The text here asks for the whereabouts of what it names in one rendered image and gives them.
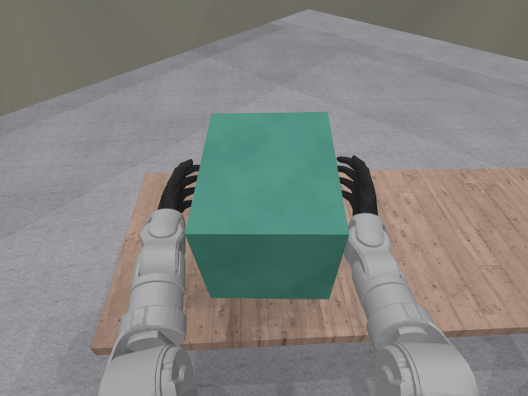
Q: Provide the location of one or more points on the robot left hand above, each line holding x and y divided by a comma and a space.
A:
174, 193

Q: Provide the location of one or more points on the robot right hand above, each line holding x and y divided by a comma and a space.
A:
363, 197

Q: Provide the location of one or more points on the table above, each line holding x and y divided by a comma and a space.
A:
459, 236

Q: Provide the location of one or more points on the left robot upper arm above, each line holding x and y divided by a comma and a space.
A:
160, 371

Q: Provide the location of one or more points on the right robot upper arm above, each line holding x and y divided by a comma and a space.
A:
422, 369

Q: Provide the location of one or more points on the carton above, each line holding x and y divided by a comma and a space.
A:
267, 218

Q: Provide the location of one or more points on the robot left forearm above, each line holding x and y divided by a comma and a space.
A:
155, 315

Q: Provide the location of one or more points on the robot right forearm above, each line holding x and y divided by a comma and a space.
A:
391, 309

